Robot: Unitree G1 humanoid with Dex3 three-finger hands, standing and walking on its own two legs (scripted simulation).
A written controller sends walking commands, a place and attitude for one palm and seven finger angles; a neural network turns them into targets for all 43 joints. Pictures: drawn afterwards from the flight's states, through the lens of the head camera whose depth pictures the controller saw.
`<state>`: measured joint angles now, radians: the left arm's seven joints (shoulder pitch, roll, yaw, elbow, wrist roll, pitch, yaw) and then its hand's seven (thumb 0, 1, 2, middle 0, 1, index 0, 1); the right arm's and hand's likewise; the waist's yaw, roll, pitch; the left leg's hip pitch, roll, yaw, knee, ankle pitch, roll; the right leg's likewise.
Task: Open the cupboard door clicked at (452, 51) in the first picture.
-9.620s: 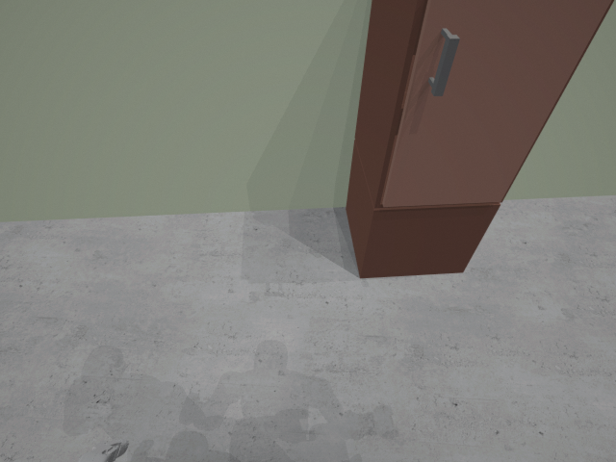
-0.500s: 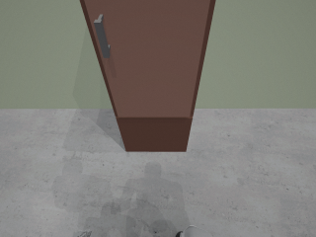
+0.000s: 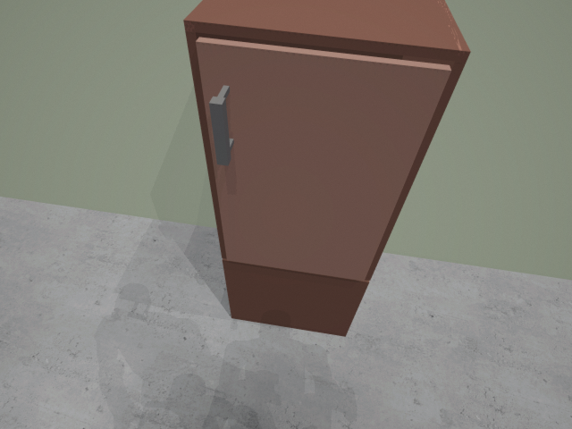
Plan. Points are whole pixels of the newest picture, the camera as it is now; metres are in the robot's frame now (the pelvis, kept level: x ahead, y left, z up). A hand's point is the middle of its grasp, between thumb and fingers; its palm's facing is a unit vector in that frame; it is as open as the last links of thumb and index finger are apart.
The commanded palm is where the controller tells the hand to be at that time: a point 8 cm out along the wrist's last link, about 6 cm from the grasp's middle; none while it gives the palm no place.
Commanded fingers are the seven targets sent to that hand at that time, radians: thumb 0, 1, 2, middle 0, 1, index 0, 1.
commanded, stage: come to a stop and stand still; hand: left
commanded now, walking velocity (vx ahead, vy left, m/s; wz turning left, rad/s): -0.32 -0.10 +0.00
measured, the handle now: (224, 126) +0.55 +0.17 +0.13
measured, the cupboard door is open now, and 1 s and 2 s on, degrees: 0 0 0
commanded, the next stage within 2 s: look again from close up in 1.10 s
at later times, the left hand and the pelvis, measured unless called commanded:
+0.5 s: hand out of the picture +0.01 +0.14 -0.16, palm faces +0.00 -0.96 -0.28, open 7.4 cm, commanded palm none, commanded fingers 0.00 0.90 0.90 -0.20 -0.30 -0.20 -0.30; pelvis -0.03 -0.06 +0.00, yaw -2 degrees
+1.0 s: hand out of the picture -0.08 +0.10 -0.17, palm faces +0.03 -0.98 -0.18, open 7.3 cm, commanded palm none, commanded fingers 0.00 0.90 0.90 -0.20 -0.30 -0.20 -0.30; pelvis -0.07 -0.07 +0.01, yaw -2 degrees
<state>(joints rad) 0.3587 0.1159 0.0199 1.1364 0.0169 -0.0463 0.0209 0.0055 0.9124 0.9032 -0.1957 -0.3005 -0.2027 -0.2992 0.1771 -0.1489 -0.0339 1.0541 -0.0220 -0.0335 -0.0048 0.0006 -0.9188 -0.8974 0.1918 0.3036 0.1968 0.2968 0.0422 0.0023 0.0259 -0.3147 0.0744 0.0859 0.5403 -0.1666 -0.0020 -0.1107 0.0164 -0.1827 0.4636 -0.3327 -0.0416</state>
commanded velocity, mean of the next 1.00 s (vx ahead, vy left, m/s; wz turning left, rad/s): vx -0.04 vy -0.02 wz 0.00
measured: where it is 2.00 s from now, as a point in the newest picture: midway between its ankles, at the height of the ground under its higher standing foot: outside the picture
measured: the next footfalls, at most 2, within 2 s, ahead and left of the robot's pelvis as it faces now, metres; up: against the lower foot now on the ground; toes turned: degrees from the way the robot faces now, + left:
right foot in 0.36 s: +0.00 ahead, -0.15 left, +0.00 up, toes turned -6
left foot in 0.64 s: -0.02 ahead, +0.06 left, +0.00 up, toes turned +0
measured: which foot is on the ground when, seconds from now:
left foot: down 0.00-0.36, up 0.38-0.62, down 0.64-1.00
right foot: down 0.00-0.08, up 0.10-0.34, down 0.36-1.00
